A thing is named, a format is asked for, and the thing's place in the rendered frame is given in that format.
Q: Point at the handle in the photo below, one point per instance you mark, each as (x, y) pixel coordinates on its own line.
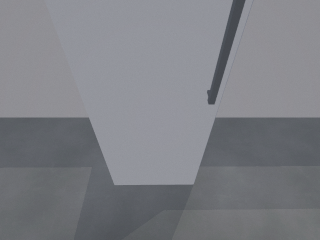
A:
(229, 35)

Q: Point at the fridge door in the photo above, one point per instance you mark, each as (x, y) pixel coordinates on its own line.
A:
(143, 69)

